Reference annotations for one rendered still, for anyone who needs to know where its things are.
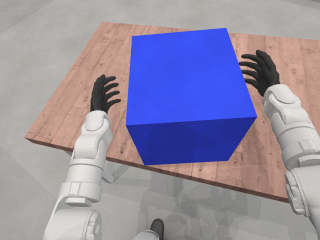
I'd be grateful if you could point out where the right robot forearm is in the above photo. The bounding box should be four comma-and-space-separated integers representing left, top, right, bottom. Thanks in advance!
262, 84, 320, 171

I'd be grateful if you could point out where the left robot forearm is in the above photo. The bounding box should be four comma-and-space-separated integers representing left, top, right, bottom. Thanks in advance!
43, 110, 113, 240

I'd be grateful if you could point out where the robot left foot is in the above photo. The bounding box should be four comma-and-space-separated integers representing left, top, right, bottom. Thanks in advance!
150, 218, 164, 240

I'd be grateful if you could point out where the carton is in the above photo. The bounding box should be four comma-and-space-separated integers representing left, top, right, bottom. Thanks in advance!
125, 28, 257, 166

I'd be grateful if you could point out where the table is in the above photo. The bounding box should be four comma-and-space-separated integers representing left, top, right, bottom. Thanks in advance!
24, 21, 320, 204

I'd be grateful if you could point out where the left robot hand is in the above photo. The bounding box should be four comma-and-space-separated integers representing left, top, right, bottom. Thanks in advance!
90, 74, 121, 114

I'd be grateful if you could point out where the right robot hand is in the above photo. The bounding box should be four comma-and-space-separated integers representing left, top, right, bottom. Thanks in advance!
239, 49, 281, 97

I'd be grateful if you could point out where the left robot shin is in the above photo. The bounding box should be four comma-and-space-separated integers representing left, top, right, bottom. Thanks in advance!
144, 230, 160, 240

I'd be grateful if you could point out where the robot left upper arm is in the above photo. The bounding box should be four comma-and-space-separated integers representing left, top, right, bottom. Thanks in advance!
44, 208, 102, 240

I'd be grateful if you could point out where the robot right upper arm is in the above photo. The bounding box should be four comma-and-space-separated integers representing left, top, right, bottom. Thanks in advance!
284, 165, 320, 240

